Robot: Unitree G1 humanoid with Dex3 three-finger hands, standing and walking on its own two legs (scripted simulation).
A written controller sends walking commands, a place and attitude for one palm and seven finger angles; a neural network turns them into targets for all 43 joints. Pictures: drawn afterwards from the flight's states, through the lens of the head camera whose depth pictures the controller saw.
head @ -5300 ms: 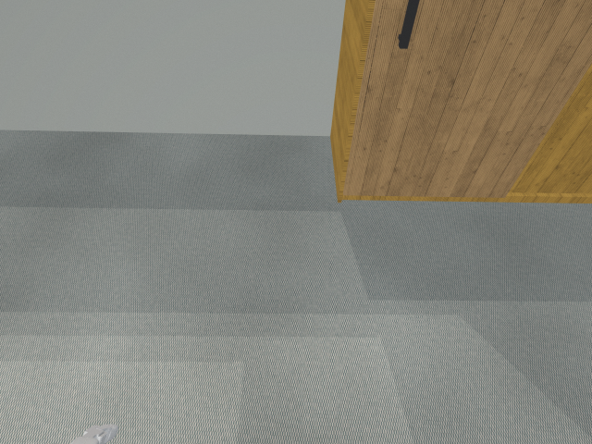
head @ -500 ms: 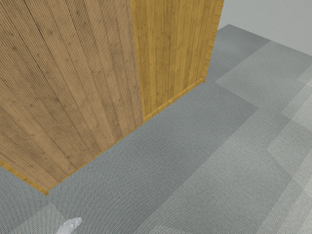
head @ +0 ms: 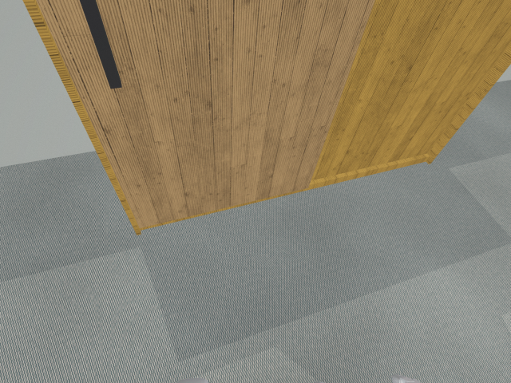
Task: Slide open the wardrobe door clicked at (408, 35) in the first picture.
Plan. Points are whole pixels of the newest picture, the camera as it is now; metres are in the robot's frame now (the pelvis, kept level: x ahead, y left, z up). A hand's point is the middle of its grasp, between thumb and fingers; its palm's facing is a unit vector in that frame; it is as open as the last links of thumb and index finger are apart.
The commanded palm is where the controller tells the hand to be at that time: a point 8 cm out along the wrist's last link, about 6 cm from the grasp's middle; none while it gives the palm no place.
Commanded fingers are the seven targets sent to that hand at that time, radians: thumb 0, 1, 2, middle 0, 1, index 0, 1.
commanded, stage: turn to face it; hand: left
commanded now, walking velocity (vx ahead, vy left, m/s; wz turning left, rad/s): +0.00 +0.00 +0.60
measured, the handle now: (101, 37) +0.71 +0.39 +0.11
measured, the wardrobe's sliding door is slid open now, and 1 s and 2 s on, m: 0.00 0.00 0.00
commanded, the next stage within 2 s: take the last steps up to it in 0.64 s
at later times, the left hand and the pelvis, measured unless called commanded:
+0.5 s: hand out of the picture +0.07 +0.20 -0.13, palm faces +0.24 -0.93 -0.29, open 7.4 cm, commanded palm none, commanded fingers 0.00 0.90 0.90 -0.20 -0.30 -0.20 -0.30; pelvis -0.02 -0.03 +0.01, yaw +14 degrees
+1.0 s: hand out of the picture -0.15 +0.16 -0.17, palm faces +0.46 -0.86 -0.21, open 7.4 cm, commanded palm none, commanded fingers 0.00 0.90 0.90 -0.20 -0.30 -0.20 -0.30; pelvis -0.03 +0.00 +0.01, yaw +23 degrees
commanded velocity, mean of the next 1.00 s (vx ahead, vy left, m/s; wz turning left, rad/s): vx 0.08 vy -0.01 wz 0.30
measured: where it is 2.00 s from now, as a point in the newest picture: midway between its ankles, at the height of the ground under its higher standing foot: (220, 358)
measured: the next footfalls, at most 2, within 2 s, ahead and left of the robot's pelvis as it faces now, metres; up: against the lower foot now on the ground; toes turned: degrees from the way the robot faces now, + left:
right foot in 0.48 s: +0.05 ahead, -0.12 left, +0.00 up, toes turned +13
left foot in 0.94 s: -0.07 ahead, +0.10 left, +0.00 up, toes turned +28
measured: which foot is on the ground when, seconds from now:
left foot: down 0.00-0.48, up 0.50-0.92, down 0.94-1.00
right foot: up 0.00-0.46, down 0.48-0.94, up 0.96-1.00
